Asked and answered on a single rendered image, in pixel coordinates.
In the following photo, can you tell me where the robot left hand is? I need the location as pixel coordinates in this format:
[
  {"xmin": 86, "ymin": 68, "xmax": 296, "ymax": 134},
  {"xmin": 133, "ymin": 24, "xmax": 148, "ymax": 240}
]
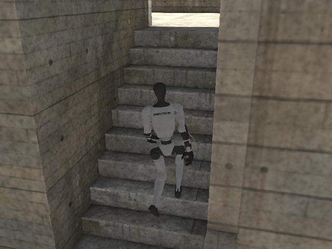
[{"xmin": 147, "ymin": 135, "xmax": 159, "ymax": 143}]

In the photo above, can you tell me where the left robot upper arm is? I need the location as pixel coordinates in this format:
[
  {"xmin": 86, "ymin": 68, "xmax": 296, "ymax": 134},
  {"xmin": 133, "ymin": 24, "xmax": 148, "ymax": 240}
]
[{"xmin": 142, "ymin": 106, "xmax": 151, "ymax": 134}]

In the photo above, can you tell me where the right robot shin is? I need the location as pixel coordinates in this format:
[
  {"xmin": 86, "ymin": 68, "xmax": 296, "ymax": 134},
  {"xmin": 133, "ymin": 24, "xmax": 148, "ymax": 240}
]
[{"xmin": 176, "ymin": 159, "xmax": 184, "ymax": 191}]

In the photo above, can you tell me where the right robot upper arm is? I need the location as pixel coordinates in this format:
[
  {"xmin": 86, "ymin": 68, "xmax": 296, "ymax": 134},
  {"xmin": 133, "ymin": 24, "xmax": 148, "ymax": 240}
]
[{"xmin": 172, "ymin": 103, "xmax": 186, "ymax": 133}]

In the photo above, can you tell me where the right robot foot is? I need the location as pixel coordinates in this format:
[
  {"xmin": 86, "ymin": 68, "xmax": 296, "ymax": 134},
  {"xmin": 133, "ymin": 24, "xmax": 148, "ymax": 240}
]
[{"xmin": 175, "ymin": 186, "xmax": 182, "ymax": 198}]

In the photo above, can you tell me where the robot right hand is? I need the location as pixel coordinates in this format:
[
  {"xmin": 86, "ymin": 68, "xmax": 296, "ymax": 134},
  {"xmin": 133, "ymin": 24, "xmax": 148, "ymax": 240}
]
[{"xmin": 182, "ymin": 151, "xmax": 193, "ymax": 166}]

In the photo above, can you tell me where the robot left forearm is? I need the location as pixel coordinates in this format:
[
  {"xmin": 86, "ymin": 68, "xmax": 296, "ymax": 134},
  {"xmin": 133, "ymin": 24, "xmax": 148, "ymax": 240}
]
[{"xmin": 143, "ymin": 128, "xmax": 152, "ymax": 140}]

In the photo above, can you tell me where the robot right forearm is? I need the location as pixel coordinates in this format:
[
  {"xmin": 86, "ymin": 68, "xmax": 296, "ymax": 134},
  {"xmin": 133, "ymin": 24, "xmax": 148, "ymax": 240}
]
[{"xmin": 181, "ymin": 125, "xmax": 192, "ymax": 152}]

